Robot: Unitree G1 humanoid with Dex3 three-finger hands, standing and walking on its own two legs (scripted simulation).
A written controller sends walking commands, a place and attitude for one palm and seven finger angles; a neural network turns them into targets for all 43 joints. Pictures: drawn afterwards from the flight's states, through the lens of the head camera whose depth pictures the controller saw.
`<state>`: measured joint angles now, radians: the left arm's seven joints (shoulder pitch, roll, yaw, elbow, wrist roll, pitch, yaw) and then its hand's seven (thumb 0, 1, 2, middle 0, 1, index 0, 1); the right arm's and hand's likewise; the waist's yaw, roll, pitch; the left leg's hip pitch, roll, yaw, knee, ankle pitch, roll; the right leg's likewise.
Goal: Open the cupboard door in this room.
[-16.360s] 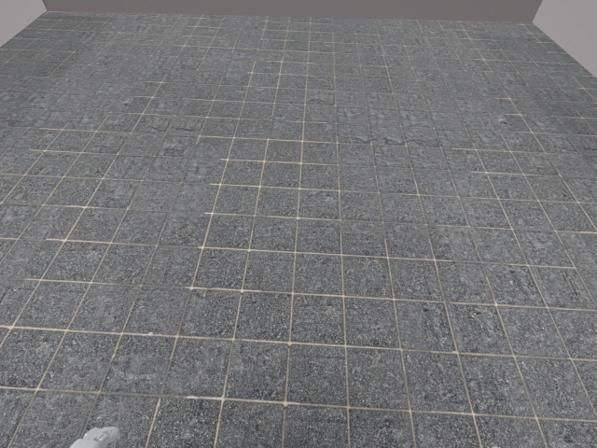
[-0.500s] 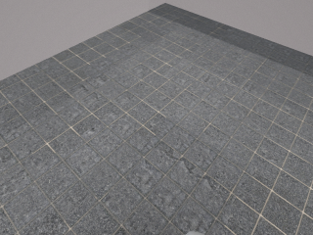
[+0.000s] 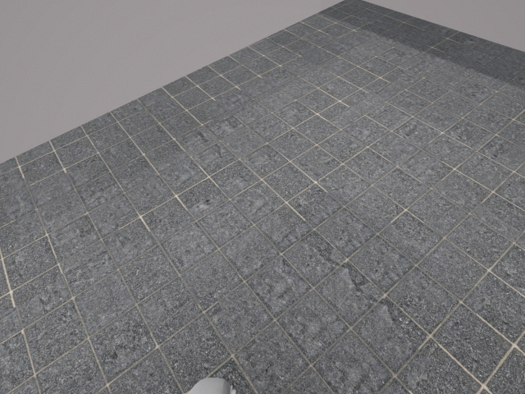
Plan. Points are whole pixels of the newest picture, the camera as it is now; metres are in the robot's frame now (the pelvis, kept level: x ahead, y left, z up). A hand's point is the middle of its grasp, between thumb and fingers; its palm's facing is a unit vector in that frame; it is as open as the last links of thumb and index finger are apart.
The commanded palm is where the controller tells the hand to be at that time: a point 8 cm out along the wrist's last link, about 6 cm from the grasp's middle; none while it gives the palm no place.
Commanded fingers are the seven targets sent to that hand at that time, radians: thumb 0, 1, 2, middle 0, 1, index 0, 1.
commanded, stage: turn or walk to find it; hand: left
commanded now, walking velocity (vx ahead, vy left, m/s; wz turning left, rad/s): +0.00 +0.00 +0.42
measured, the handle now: out of the picture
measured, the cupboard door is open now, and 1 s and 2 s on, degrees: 0 0 0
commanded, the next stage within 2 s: none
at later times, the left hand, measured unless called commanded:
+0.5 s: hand out of the picture -0.01 +0.28 -0.18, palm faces +0.24 -0.94 -0.23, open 7.4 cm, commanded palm none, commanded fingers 0.00 0.90 0.90 -0.20 -0.30 -0.20 -0.30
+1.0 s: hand out of the picture -0.04 +0.21 -0.16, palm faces +0.41 -0.87 -0.26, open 7.4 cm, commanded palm none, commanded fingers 0.00 0.90 0.90 -0.20 -0.30 -0.20 -0.30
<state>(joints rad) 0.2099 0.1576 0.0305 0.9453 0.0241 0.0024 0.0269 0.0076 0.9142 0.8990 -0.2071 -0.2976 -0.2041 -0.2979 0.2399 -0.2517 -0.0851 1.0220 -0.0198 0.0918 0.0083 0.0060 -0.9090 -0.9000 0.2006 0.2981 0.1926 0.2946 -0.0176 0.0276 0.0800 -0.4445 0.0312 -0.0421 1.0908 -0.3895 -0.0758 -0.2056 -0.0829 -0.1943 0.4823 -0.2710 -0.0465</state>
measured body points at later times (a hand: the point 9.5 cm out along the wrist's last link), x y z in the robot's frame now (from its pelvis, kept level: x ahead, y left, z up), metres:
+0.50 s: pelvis -0.02 +0.06 +0.00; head +0.01 +0.09 +0.45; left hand -0.02 +0.33 -0.16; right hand +0.13 -0.16 -0.13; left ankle -0.05 +0.14 -0.74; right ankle -0.01 -0.10 -0.67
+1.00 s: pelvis -0.03 +0.01 +0.00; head +0.02 +0.01 +0.44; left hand -0.06 +0.26 -0.14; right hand +0.11 -0.21 -0.16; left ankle -0.12 +0.14 -0.67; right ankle +0.01 -0.09 -0.74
